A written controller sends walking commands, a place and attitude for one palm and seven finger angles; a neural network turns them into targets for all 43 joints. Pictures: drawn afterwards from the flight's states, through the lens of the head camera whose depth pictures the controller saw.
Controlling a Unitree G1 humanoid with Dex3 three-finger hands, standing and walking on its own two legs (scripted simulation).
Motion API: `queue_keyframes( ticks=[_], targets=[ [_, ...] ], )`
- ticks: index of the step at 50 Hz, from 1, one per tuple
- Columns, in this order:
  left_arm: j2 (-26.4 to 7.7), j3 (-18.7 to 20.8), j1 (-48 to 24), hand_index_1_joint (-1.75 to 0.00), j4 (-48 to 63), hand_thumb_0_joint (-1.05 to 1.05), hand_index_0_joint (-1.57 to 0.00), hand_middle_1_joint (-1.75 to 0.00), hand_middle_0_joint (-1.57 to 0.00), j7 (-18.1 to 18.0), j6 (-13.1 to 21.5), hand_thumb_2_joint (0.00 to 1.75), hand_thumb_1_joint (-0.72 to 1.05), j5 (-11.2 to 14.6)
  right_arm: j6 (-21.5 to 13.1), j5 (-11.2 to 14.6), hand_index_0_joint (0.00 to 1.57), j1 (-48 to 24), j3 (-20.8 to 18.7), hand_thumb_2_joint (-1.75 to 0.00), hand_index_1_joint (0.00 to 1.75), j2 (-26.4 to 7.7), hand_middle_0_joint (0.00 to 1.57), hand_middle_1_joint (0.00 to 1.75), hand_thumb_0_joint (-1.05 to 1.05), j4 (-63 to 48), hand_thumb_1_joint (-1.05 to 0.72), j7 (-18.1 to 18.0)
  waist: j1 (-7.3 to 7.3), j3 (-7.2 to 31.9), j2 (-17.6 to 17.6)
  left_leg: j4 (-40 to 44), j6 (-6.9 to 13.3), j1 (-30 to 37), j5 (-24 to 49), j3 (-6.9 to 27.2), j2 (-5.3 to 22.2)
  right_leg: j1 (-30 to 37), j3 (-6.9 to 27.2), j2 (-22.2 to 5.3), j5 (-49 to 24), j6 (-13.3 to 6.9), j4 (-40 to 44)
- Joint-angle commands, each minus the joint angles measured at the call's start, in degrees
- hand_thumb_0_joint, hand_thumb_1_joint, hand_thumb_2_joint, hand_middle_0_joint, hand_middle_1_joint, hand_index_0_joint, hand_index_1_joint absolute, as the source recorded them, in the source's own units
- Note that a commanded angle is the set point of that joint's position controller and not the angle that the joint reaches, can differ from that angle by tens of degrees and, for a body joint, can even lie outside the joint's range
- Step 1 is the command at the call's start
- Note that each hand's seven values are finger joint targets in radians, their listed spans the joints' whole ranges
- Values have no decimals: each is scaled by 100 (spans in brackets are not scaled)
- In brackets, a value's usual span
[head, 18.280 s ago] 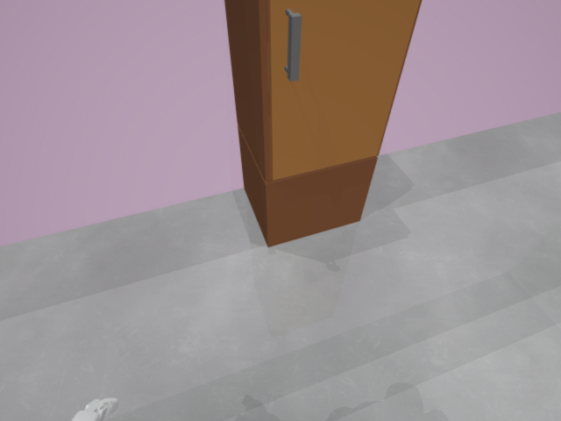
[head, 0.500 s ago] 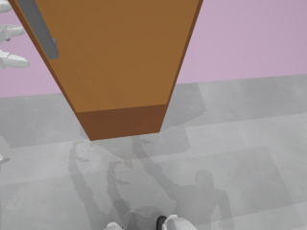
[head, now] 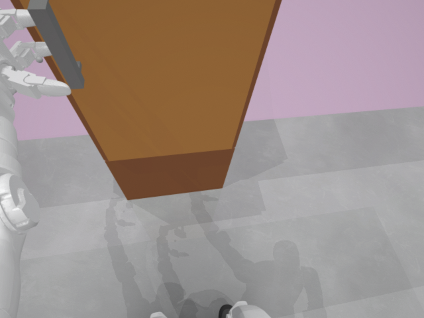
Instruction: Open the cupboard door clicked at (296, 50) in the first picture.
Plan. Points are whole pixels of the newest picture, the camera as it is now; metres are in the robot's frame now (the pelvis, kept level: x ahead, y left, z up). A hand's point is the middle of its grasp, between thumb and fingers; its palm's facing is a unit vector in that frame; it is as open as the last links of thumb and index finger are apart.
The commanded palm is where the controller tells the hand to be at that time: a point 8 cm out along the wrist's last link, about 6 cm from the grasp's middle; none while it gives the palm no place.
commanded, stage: slide the fingers in behind the handle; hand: left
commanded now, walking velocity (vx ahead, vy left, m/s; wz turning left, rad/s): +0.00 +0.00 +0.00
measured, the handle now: (62, 42) +0.58 +0.21 +0.14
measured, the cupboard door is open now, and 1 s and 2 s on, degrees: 0 0 2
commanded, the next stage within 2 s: close the thumb around the handle in 0.86 s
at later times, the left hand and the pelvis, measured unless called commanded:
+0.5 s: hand (70, 59) +0.53 +0.19 +0.15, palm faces +0.04 -1.00 +0.01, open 13.9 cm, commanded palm +0.50 +0.24 +0.14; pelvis +0.00 -0.01 +0.00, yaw +0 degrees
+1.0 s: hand (63, 61) +0.52 +0.20 +0.15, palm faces +0.05 -1.00 +0.00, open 14.0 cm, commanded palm +0.49 +0.24 +0.14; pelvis -0.01 -0.01 +0.00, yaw +0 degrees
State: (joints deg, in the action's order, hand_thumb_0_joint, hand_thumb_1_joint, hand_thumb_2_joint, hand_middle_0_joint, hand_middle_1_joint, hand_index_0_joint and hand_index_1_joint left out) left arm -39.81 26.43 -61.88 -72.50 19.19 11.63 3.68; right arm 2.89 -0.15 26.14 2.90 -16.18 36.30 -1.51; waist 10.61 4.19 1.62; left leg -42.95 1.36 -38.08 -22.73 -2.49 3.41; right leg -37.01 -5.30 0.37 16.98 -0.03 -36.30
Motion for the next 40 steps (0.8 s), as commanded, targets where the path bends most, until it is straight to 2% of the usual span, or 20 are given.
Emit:
queue_keyframes(
  ticks=[1,3,5,6,7,8,10,13,15,18,19,22,23,25,28,31,33,34,38,40],
  targets=[
    [-1227,-148,-2819,-120,1430,0,-30,-120,-30,-121,437,30,-50,76,-90,-21,20,1074,-429,-90,30,-1058,20,30,0,-168,-90,-81,113,2458,1021,232,-4,2057,3219,558,-86,750,232,227,-2172,-93,45],
    [-1144,-142,-2675,-120,1472,0,-30,-120,-30,-118,449,30,-50,106,-91,-16,20,1069,-467,-90,30,-1057,20,30,0,-147,-90,-60,75,2687,969,186,-18,2214,3372,549,-68,784,244,237,-2252,-77,46],
    [-1111,-130,-2708,-120,1437,0,-30,-120,-30,-108,417,30,-50,171,-83,-7,20,1046,-466,-90,30,-1063,20,30,0,-140,-90,-66,104,2618,737,215,2,2071,3238,526,-81,930,244,234,-2343,-72,54],
    [-1003,-156,-2744,-120,1511,0,-30,-120,-30,-111,431,30,-50,230,-91,-15,20,1040,-461,-90,30,-1058,20,30,0,-147,-90,-65,103,2640,873,219,14,2133,3322,527,-94,940,252,234,-2407,-88,57],
    [-1101,-31,-2623,-120,1432,0,-30,-120,-30,-126,399,30,-50,241,-86,-7,20,1013,-470,-90,30,-1061,20,30,0,-141,-90,-61,41,2681,793,216,9,2075,3236,510,-94,989,250,235,-2393,-83,43],
    [-1049,-88,-2583,-120,1282,0,-30,-120,-30,-140,352,30,-50,228,-81,3,20,999,-455,-90,30,-1055,20,30,0,-140,-90,-66,83,2512,656,235,31,1913,3127,472,-108,1020,262,227,-2430,-74,62],
    [-1258,14,-2638,-120,1342,0,-30,-120,-30,-220,324,30,-50,153,-81,2,20,974,-444,-90,30,-1059,20,30,0,-183,-90,-61,26,2413,692,286,46,1690,2858,440,-148,1140,289,204,-2369,-69,69],
    [-1123,-99,-2746,-120,1679,0,-30,-120,-30,-378,449,30,-50,28,-113,-20,20,970,-470,-90,30,-1001,20,30,0,-191,-90,-28,22,2671,938,215,33,2001,3201,462,-135,1040,294,203,-2476,-70,22],
    [-1014,-162,-2536,-120,1577,0,-30,-120,-30,-416,462,30,-50,20,-110,-9,20,957,-469,-90,30,-993,20,30,0,-203,-90,-9,23,2577,703,235,35,1893,3137,443,-134,1138,287,211,-2502,-65,28],
    [-675,-340,-2711,-120,1490,0,-30,-120,-30,-365,418,30,-50,155,-114,2,20,936,-478,-90,30,-997,20,30,0,-152,-90,-14,124,2490,668,274,40,1907,2950,430,-138,1104,289,217,-2448,-62,75],
    [-822,-162,-2688,-120,1484,0,-30,-120,-30,-372,410,30,-50,192,-122,-5,20,949,-486,-90,30,-1017,20,30,0,-154,-90,-19,47,2570,679,281,39,1881,2945,428,-151,1196,293,213,-2474,-77,66],
    [-893,-63,-2706,-120,1514,0,-30,-120,-30,-454,425,30,-50,187,-147,-12,20,931,-477,-90,30,-996,20,30,0,-164,-90,-25,12,2667,691,284,49,1845,2923,399,-175,1289,321,202,-2538,-73,61],
    [-923,-77,-2722,-120,1474,0,-30,-120,-30,-502,440,30,-50,139,-152,-7,20,933,-469,-90,30,-991,20,30,0,-156,-90,-26,45,2554,525,302,60,1753,2818,403,-168,1270,319,201,-2481,-62,64],
    [-969,-64,-2695,-120,1529,0,-30,-120,-30,-604,489,30,-50,41,-167,-15,20,915,-464,-90,30,-965,20,30,0,-189,-90,-11,19,2477,544,319,68,1629,2729,364,-191,1339,337,189,-2496,-56,45],
    [-1285,191,-2488,-120,1551,0,-30,-120,-30,-705,581,30,-50,-42,-168,-19,20,904,-467,-90,30,-972,20,30,0,-235,-90,6,-108,2682,624,301,66,1603,2816,314,-208,1537,383,179,-2677,-64,-1],
    [-1473,253,-2459,-120,1277,0,-30,-120,-30,-676,534,30,-50,-58,-152,6,20,908,-440,-90,30,-1019,20,30,0,-276,-90,-17,-47,2394,237,378,109,1182,2431,260,-235,1773,426,164,-2704,-45,35],
    [-1372,122,-2561,-120,1421,0,-30,-120,-30,-580,554,30,-50,-64,-164,28,20,881,-460,-90,30,-1006,20,30,0,-310,-90,-25,-34,2553,423,388,108,1320,2431,217,-246,1794,458,152,-2744,-28,56],
    [-1564,270,-2491,-120,1532,0,-30,-120,-30,-546,585,30,-50,-62,-167,23,20,896,-469,-90,30,-1021,20,30,0,-310,-90,-37,-117,2734,523,367,103,1395,2523,220,-242,1857,469,151,-2793,-40,39],
    [-984,-168,-2522,-120,1333,0,-30,-120,-30,-358,590,30,-50,72,-177,45,20,891,-463,-90,30,-1003,20,30,0,-230,-90,-56,54,2401,526,398,84,1575,2379,288,-204,1426,394,189,-2402,-41,139],
    [-941,-182,-2596,-120,1188,0,-30,-120,-30,-312,503,30,-50,166,-196,54,20,894,-464,-90,30,-1039,20,30,0,-186,-90,-80,113,2238,447,445,95,1476,2067,291,-203,1323,397,180,-2114,-33,225]
  ],
)
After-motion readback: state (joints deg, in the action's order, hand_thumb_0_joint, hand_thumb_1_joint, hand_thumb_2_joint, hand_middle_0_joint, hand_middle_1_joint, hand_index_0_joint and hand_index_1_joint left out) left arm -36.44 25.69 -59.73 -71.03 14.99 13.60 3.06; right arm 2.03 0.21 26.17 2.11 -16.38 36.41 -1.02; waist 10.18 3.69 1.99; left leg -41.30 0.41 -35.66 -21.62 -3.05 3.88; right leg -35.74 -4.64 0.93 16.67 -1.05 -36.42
